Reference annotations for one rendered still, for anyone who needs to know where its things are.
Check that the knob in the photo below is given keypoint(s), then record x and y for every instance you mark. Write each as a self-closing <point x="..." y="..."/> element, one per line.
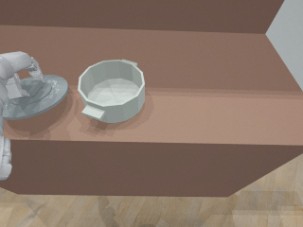
<point x="31" y="85"/>

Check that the robot left upper arm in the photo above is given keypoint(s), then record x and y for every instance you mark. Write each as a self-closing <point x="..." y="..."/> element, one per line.
<point x="5" y="158"/>

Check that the robot left hand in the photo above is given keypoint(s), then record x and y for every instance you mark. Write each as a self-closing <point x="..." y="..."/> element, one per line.
<point x="21" y="61"/>

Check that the pot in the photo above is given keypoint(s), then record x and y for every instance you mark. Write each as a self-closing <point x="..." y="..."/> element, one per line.
<point x="112" y="91"/>

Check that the left robot forearm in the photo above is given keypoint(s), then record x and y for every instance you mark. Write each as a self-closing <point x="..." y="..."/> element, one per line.
<point x="6" y="73"/>

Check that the lid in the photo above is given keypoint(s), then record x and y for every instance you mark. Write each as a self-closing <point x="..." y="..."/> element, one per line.
<point x="50" y="94"/>

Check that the table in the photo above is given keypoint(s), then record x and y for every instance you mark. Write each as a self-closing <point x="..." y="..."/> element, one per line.
<point x="221" y="107"/>

